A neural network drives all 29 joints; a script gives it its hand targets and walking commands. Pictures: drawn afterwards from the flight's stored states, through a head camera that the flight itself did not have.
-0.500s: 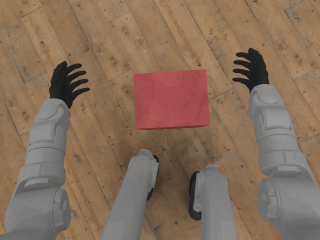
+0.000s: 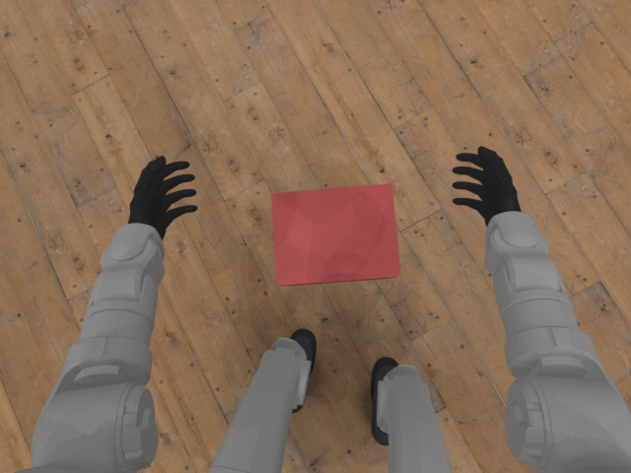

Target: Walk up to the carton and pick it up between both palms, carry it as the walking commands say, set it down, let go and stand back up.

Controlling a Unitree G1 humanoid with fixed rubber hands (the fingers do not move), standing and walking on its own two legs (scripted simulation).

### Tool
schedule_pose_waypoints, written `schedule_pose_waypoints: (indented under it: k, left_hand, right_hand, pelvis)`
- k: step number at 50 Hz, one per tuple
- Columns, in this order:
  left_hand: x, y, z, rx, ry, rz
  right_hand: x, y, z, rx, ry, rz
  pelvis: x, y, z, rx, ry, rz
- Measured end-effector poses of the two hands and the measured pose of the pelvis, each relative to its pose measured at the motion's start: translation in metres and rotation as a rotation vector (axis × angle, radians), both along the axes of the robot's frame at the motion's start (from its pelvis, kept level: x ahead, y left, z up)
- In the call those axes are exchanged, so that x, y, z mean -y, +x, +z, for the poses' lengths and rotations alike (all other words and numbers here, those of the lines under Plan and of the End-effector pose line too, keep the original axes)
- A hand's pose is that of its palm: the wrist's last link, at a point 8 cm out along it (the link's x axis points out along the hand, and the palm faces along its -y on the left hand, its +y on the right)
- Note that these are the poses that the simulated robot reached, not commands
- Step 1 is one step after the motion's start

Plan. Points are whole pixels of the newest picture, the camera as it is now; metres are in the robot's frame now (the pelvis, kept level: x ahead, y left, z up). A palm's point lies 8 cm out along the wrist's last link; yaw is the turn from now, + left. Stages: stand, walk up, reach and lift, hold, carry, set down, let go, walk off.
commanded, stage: let go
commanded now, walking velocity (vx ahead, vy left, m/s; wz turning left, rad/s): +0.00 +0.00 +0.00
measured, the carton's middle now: (335, 240) +0.42 +0.05 -0.55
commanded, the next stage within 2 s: stand in 1.10 s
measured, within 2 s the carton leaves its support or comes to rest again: neither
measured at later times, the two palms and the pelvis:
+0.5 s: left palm (107, 347) +0.23 +0.23 +0.01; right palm (628, 370) +0.29 -0.22 +0.01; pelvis +0.06 -0.01 +0.09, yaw +2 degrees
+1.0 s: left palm (133, 361) +0.23 +0.19 +0.03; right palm out of the picture +0.24 -0.27 +0.03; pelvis +0.08 -0.04 +0.11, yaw +2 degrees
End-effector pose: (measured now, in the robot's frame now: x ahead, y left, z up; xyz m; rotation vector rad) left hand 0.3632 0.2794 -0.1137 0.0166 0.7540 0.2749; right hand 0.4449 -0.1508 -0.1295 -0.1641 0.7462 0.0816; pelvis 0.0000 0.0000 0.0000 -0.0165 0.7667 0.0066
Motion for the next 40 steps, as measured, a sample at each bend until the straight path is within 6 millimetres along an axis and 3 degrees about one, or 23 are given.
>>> schedule_pose_waypoints:
  k: [4, 8, 16, 20, 23, 31, 40]
  left_hand:
    - [0.013, -0.023, 0.010, -0.033, 0.026, -0.102]
    - [0.021, -0.056, 0.022, -0.128, 0.011, -0.165]
    - [0.015, -0.084, 0.081, -0.100, 0.052, -0.182]
    - [0.024, -0.099, 0.109, -0.071, 0.056, -0.193]
    - [0.038, -0.117, 0.120, -0.079, 0.030, -0.194]
    - [0.073, -0.156, 0.132, -0.126, 0.008, -0.197]
    - [0.080, -0.153, 0.147, -0.115, 0.048, -0.199]
  right_hand:
    - [-0.002, -0.032, 0.005, 0.000, -0.009, -0.020]
    - [0.013, -0.074, 0.016, -0.082, -0.046, -0.083]
    - [0.050, -0.106, 0.083, -0.023, -0.096, -0.104]
    - [0.056, -0.124, 0.115, -0.002, -0.082, -0.068]
    - [0.062, -0.142, 0.131, -0.010, -0.076, -0.071]
    - [0.077, -0.193, 0.149, -0.074, -0.056, -0.091]
    - [0.112, -0.219, 0.159, -0.083, -0.066, -0.139]
  pelvis:
    - [-0.001, 0.011, 0.011, 0.009, -0.011, 0.007]
    - [-0.001, 0.022, 0.028, 0.060, -0.011, 0.010]
    - [0.001, 0.036, 0.060, 0.231, 0.007, 0.017]
    - [0.003, 0.049, 0.075, 0.337, 0.015, 0.020]
    - [0.006, 0.058, 0.085, 0.421, 0.019, 0.018]
    - [0.020, 0.072, 0.104, 0.626, 0.027, 0.014]
    - [0.036, 0.079, 0.109, 0.757, 0.043, 0.016]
